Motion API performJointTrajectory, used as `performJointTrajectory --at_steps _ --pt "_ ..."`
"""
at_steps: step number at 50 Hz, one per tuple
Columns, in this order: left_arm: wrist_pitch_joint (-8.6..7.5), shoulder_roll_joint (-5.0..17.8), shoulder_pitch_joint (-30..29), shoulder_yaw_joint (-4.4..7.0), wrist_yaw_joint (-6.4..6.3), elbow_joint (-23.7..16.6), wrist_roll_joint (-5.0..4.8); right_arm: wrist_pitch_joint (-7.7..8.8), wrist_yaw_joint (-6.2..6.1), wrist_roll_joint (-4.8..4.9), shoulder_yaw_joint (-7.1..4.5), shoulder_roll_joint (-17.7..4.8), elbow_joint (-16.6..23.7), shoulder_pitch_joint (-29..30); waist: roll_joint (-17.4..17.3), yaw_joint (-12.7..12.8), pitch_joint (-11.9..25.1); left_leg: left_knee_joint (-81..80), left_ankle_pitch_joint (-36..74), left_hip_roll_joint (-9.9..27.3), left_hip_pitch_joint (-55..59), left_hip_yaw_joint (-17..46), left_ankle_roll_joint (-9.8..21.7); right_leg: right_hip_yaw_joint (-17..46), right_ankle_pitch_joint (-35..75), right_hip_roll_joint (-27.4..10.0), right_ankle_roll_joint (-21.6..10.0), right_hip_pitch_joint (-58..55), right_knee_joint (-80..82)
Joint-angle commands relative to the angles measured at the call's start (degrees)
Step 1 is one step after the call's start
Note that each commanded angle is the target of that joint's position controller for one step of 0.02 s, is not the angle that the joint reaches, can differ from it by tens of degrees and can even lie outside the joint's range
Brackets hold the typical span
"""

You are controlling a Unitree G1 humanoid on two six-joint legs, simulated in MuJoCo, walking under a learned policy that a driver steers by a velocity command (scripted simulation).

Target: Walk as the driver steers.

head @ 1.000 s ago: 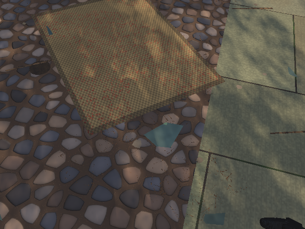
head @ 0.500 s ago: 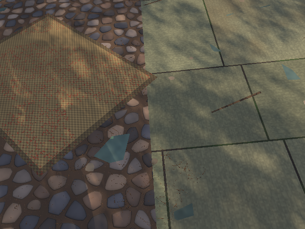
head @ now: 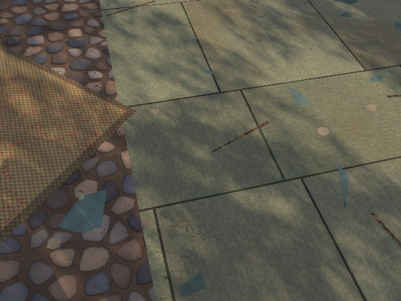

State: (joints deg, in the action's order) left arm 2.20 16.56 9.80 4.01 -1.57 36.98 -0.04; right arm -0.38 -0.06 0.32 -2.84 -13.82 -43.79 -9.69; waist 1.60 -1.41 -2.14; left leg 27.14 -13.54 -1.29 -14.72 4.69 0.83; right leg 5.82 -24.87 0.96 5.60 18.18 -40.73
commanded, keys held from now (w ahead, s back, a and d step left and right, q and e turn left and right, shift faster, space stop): q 0.76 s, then no key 0.04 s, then e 0.10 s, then w+e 0.10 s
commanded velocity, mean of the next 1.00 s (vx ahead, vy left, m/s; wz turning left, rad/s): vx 0.01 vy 0.00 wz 0.40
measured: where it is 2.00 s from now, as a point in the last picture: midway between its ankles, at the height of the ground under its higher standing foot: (165, 291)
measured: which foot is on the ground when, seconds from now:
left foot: down 0.00-0.10, up 0.12-0.38, down 0.40-1.00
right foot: up 0.00-0.04, down 0.06-0.40, up 0.42-0.90, down 0.92-1.00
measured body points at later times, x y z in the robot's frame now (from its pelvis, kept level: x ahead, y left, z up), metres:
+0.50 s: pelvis -0.03 +0.03 -0.01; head +0.01 +0.07 +0.44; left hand +0.05 +0.35 -0.12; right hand +0.20 -0.20 -0.09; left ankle -0.04 +0.11 -0.74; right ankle -0.03 -0.13 -0.67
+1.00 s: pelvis +0.00 +0.02 +0.00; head +0.02 +0.02 +0.44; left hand +0.00 +0.32 -0.10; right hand +0.27 -0.13 -0.10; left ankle -0.04 +0.12 -0.74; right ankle +0.06 -0.09 -0.74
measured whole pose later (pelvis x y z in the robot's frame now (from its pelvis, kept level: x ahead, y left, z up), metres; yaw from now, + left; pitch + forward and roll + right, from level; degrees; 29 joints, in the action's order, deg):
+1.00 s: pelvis +0.00 +0.02 +0.00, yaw +27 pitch +0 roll +0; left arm -0.8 15.0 12.1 2.6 -0.1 41.4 0.7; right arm -1.0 -0.6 -1.2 -1.3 -15.2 -37.9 -8.8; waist -1.8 0.0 -0.5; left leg 32.8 -19.6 -5.1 -15.9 7.9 1.2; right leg 4.1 -15.4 1.6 -0.2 13.5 -28.4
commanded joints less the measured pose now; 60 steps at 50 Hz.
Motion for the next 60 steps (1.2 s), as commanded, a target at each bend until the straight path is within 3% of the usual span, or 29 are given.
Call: performJointTrajectory --at_steps 1,3,4,5,7,10,14,17,19,20,21,22,23,25,26,33,40,44,45,46,47,48,49,52,55,57,58,59,60 --pt "-1.37 4.89 0.3 1.62 -0.47 -3.35 -0.89 -0.03 -0.38 1.14 -3.25 -13.14 4.15 1.89 -12.8 1.08 5.04 -4.34 23.62 10.36 7.96 15.14 10.62 -4.0 7.55 2.4 -0.86 -2.61 15.61" --pt "-1.79 6.69 2.33 2.21 -0.74 -2.8 -0.33 0.11 -0.76 1.77 -3.05 -12.23 4.51 1.63 -10.89 1.86 6.52 -3.03 20.55 9.23 2.95 16.07 7.46 -2.1 16.41 -0.13 -3.69 -11.49 20.71" --pt "-1.77 8.7 4.37 2.68 -1.12 -3.06 0.4 0.59 -0.75 1.05 -2.48 -10.36 5.2 2.0 -6.39 2.36 8.85 0.63 14.85 7.25 -2.62 13.8 4.8 1.12 25.39 -6.0 -5.89 -17.87 18.16" --pt "-1.37 11.93 4.04 3.74 -0.89 -1.64 1.1 0.99 -0.67 1.37 -2.04 -7.78 6.13 2.21 8.01 0.43 7.8 5.82 2.39 0.52 -8.88 4.15 1.36 5.47 28.76 -10.49 -10.85 -17.04 17.3" --pt "-1.5 8.05 2.31 2.88 -0.73 -3.31 1.94 0.96 -0.46 1.18 -2.96 -10.65 5.91 2.92 12.06 3.12 6.04 21.92 -18.62 -0.96 -15.48 -1.19 -2.02 13.72 35.31 -20.38 -19.15 -16.1 21.34" --pt "-2.68 6.97 -1.51 2.28 -1.16 -3.51 0.44 -1.2 -0.51 1.2 -3.66 -9.37 5.1 0.48 5.72 0.79 3.28 34.83 -18.52 2.22 -19.6 0.21 -4.39 7.83 41.32 -19.55 -18.46 -14.2 20.11" --pt "-1.98 8.4 -2.35 3.02 -1.14 -2.68 0.2 -1.97 0.68 1.16 -2.27 -6.64 7.69 2.95 8.31 2.27 4.04 24.2 -11.73 2.94 -13.17 -5.19 -5.3 -0.59 39.67 -15.86 -16.87 -11.96 19.47" --pt "-1.69 10.04 -1.37 3.57 -0.85 -2.02 -0.6 -2.3 1.75 1.33 -2.8 -8.57 9.41 2.54 9.22 2.62 5.75 14.82 -8.55 2.13 -7.69 -7.73 -3.59 -1.25 37.26 -17.49 -16.26 -12.19 17.36" --pt "-1.92 9.86 -2.12 3.44 -0.64 -1.69 -1.72 -2.57 1.86 0.99 -3.46 -9.09 8.55 -1.79 7.52 0.12 6.28 3.85 0.26 -0.17 0.13 -10.07 -1.03 -3.77 31.29 -16.46 -13.33 -8.85 12.35" --pt "-2.25 8.09 1.3 2.98 -0.29 -0.27 -1.36 -2.52 1.22 0.67 -4.23 -10.81 8.21 -4.1 2.78 -0.21 6.77 -1.58 7.71 -0.3 7.15 -6.93 0.87 -7.25 23.39 -13.83 -9.65 -3.95 5.84" --pt "-2.34 4.53 2.33 1.85 -0.03 -1.36 1.44 -2.2 0.15 0.67 -5.89 -17.92 9.41 -5.91 -13.81 0.88 7.15 -4.99 28.08 13.46 16.83 13.23 6.33 -13.2 -0.1 -7.31 -3.23 10.75 -11.82" --pt "-2.47 4.16 -3.75 1.35 -0.66 -4.73 1.56 -0.86 0.74 -1.64 -5.64 -20.21 10.74 -6.23 -18.96 -1.7 9.2 -7.14 34.52 24.41 13.16 29.42 19.43 -5.46 -16.99 -0.11 -1.44 19.14 -24.43" --pt "-2.33 7.05 -5.26 2.1 -0.97 -4.59 0.48 0.41 1.18 -2.07 -4.89 -17.61 10.92 -5.71 -11.68 -2.8 9.23 -8.34 28.71 22.86 12.45 26.66 20.53 -1.13 -15.15 -1.65 -1.71 20.11 -30.39" --pt "-1.99 8.09 -3.95 2.74 -1.54 -2.72 0.36 1.05 0.51 -0.42 -3.99 -14.55 10.67 -1.01 -6.43 0.09 5.73 -7.85 18.35 16.25 9.48 18.19 14.07 -0.4 -5.2 -3.57 -2.51 20.18 -28.18" --pt "-1.8 8.56 -3.74 2.99 -1.82 -2.55 0.67 0.76 0.03 0.41 -3.5 -13.52 10.91 0.86 -6.97 0.81 5.0 -7.89 17.93 14.64 8.16 16.58 12.55 -0.18 -1.63 -3.87 -2.2 19.34 -26.08" --pt "-2.16 5.46 -3.86 1.99 -1.11 -1.85 0.24 -0.42 -1.74 0.24 -3.23 -13.44 11.38 -0.33 -8.17 0.53 6.42 -8.26 13.13 10.98 8.34 16.75 12.42 -0.28 5.69 -0.86 0.13 15.55 -14.24" --pt "-3.48 5.89 -4.22 1.84 0.0 -1.48 -0.35 -1.36 -1.35 -0.06 -3.54 -13.94 12.16 0.91 -9.93 -0.39 6.25 -6.43 9.61 10.29 5.24 22.35 12.55 0.14 3.94 0.23 -0.54 7.76 -2.08" --pt "-4.12 3.99 -1.32 0.89 1.33 -0.3 -0.3 -1.62 -1.05 -0.38 -1.34 -9.37 11.37 2.59 -9.24 1.02 8.32 -2.82 16.83 9.61 4.27 19.97 10.72 -1.97 9.56 -1.66 -2.24 -2.88 10.14" --pt "-4.41 2.35 -0.45 0.2 1.78 0.18 0.33 -1.46 -0.95 -0.42 -0.32 -6.99 10.5 2.12 -8.27 2.16 8.09 -2.86 14.35 8.06 2.4 18.16 8.51 -1.93 18.04 -2.14 -3.2 -8.66 19.6" --pt "-4.49 3.47 -0.44 0.01 1.83 0.21 1.21 -0.91 -0.77 -1.4 0.13 -5.83 9.04 -1.48 -5.4 0.62 8.96 -1.99 4.42 5.47 0.21 15.12 5.59 1.45 23.0 -4.67 -4.72 -13.65 20.39" --pt "-4.31 7.56 -1.5 0.43 1.52 -0.84 1.42 -0.33 -0.52 -2.78 0.14 -6.18 8.62 -5.2 3.61 -3.05 8.3 3.48 -8.79 0.12 -2.67 8.95 2.77 8.96 26.28 -10.72 -8.6 -14.31 20.28" --pt "-4.05 7.82 -2.59 0.43 1.36 -0.02 1.46 0.15 -0.48 -2.44 -0.18 -6.93 9.27 -4.12 8.8 -3.92 6.05 3.65 -10.75 -2.35 -2.87 2.94 0.34 13.5 7.98 -12.68 -14.16 -8.05 22.6" --pt "-3.83 8.2 -1.89 0.77 1.34 -0.49 0.62 0.69 -0.74 -1.9 -0.76 -9.48 9.51 -0.02 9.01 -0.59 2.18 6.63 -10.9 -2.86 -3.03 0.03 -0.93 17.06 -8.45 -12.3 -15.6 -4.1 26.87" --pt "-3.69 10.35 3.16 1.08 0.58 0.95 -0.39 2.59 -0.57 -0.54 -1.29 -8.89 10.54 4.35 11.01 1.94 -3.52 9.77 -11.3 -2.01 -7.56 -2.05 -1.11 23.62 -14.53 -13.89 -16.8 -3.07 30.57" --pt "-3.26 9.77 3.24 1.08 0.04 0.32 -1.25 5.16 0.73 0.3 -1.08 -6.3 9.61 2.62 9.2 0.58 -1.75 1.04 -10.63 -1.88 -2.69 -2.78 0.49 20.21 -9.04 -10.09 -15.6 -4.04 28.17" --pt "-2.78 8.16 1.53 0.79 -0.2 -1.21 -1.41 5.93 0.91 0.32 -1.8 -6.69 7.81 -0.97 7.63 -1.46 1.64 -5.69 0.43 -0.79 10.29 -2.91 0.97 16.84 -3.46 -6.21 -13.41 1.1 24.51" --pt "-3.03 6.17 -0.29 0.26 -0.09 -2.47 -1.13 5.88 0.55 0.35 -2.5 -8.25 6.71 -5.98 5.23 -3.77 4.28 -5.47 -0.71 2.96 18.5 -0.55 1.7 14.68 -2.73 -4.25 -11.51 6.71 18.97" --pt "-3.46 2.1 -1.95 -0.82 0.01 -4.47 -1.43 5.71 0.05 -0.44 -3.3 -11.31 5.43 -11.69 -3.97 -5.69 5.42 -8.69 -12.37 10.3 26.39 10.63 4.83 6.85 -2.86 1.21 -8.21 17.79 5.9" --pt "-4.16 2.61 -2.83 -0.96 0.18 -7.05 -2.24 5.56 0.45 -0.59 -4.58 -15.58 4.43 -14.18 -13.24 -5.82 2.5 -15.7 -22.54 21.43 25.04 26.7 11.59 2.02 -6.69 1.69 -7.0 26.3 -5.57"
Keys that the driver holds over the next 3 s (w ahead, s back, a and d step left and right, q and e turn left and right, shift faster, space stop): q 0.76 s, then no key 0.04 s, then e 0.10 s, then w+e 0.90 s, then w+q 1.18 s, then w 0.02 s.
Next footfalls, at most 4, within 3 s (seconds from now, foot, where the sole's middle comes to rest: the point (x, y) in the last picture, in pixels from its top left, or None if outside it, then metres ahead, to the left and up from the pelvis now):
0.06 right None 0.02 -0.14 -0.78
0.40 left None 0.00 0.13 -0.78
0.92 right None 0.09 -0.07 -0.78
1.58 right None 0.40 -0.02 -0.78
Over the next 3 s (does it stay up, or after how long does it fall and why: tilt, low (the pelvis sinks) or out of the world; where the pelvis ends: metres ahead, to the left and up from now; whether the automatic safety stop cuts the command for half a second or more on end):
stays up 1.00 0.18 0.00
